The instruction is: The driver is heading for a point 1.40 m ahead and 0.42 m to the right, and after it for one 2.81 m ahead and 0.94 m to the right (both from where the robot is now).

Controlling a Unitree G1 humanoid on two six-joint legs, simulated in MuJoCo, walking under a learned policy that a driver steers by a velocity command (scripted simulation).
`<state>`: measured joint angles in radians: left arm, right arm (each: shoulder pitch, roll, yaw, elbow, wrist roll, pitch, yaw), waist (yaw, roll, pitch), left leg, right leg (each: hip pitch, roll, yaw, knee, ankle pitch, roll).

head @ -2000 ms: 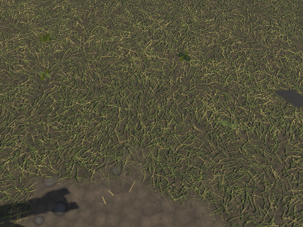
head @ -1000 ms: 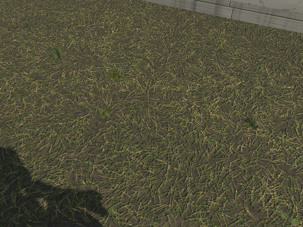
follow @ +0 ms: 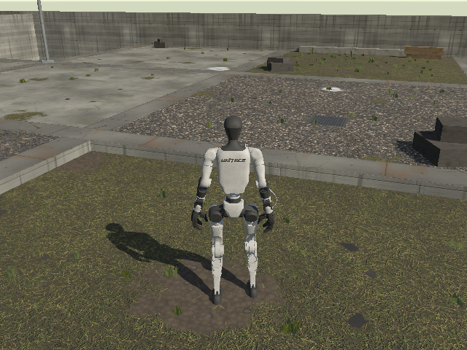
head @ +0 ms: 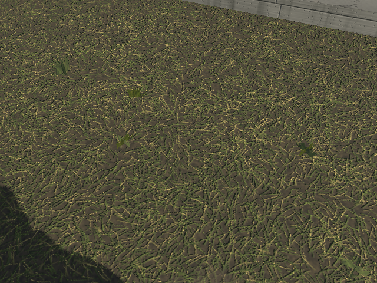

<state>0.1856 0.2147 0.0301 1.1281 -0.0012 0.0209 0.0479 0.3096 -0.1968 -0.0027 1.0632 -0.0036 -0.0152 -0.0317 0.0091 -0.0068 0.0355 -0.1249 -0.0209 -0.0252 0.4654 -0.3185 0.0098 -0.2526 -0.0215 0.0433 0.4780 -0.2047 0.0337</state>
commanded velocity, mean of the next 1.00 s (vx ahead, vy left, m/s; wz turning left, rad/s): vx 0.26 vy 0.00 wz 0.00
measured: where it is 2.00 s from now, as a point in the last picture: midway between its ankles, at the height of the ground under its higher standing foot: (211, 190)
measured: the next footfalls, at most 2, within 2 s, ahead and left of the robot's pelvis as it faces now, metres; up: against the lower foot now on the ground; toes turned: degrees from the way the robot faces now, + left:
left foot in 0.98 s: +0.46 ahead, +0.10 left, +0.00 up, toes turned +2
right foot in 1.54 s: +0.77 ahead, -0.14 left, +0.00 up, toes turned -9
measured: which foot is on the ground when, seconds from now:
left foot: down 0.00-0.52, up 0.54-0.96, down 0.98-1.00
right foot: down 0.00-1.00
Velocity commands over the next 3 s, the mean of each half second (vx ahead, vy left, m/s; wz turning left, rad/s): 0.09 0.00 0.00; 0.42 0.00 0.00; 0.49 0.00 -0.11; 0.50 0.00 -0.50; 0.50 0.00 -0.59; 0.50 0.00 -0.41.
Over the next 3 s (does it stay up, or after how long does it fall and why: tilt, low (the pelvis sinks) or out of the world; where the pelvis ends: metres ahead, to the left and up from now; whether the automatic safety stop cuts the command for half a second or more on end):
stays up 1.31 -0.36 0.00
